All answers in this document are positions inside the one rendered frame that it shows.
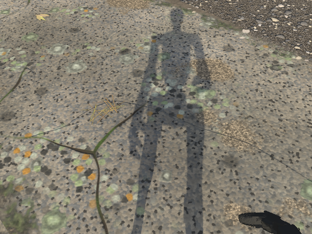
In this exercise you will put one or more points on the right robot hand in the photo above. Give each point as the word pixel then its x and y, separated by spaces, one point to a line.
pixel 269 222

